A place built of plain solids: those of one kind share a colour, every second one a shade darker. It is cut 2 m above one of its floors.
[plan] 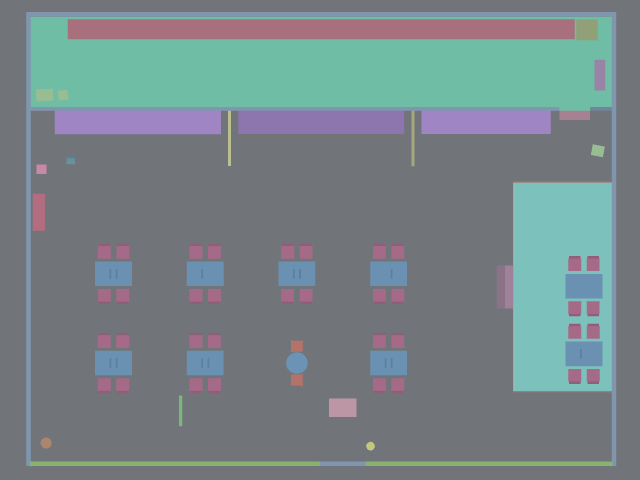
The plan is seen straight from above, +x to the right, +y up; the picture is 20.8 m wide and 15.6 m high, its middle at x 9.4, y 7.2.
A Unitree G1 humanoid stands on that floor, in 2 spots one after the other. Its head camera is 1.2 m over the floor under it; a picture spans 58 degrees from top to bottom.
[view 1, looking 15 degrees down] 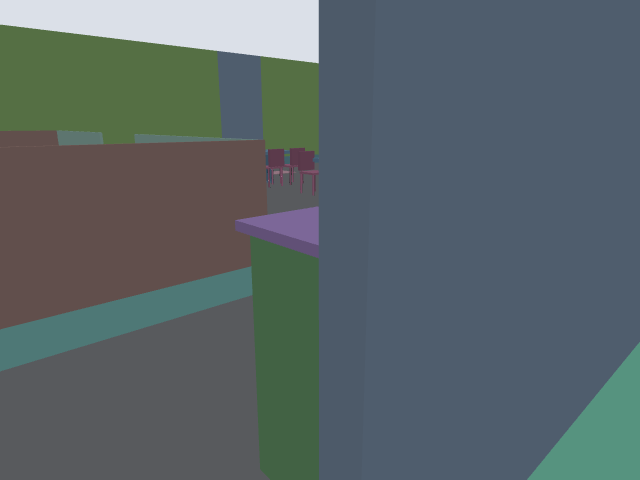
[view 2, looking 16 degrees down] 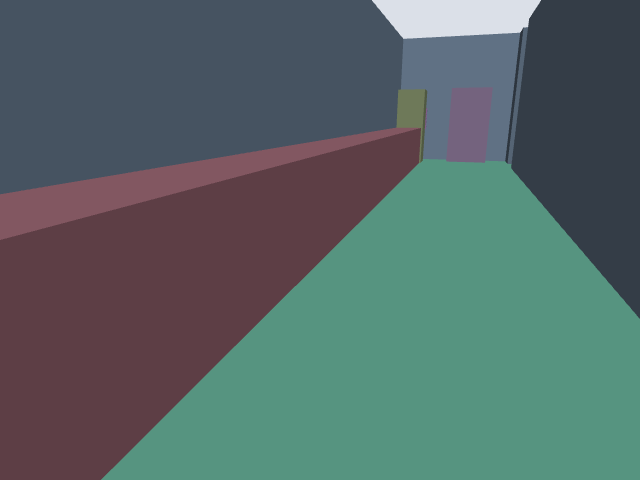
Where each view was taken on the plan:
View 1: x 17.68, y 11.96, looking -132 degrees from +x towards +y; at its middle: wall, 0.77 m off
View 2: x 5.88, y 12.64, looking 18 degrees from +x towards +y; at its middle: back_worktop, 3.66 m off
